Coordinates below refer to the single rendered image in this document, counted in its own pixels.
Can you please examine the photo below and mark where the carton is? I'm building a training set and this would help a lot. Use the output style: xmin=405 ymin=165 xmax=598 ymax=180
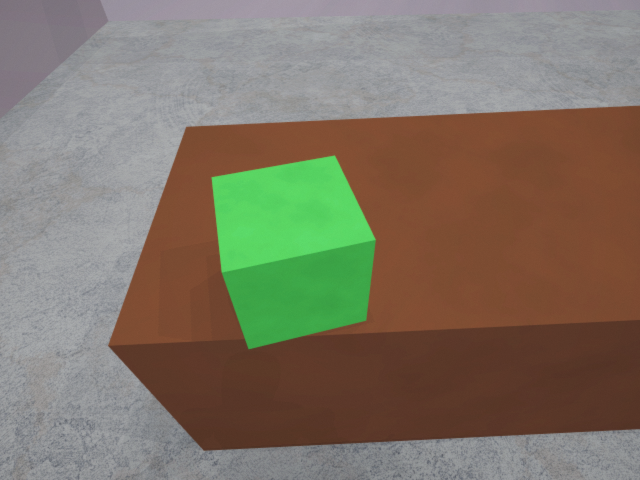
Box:
xmin=212 ymin=156 xmax=376 ymax=349

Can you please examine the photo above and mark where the pedestal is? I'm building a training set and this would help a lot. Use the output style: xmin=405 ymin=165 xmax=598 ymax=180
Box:
xmin=108 ymin=106 xmax=640 ymax=451

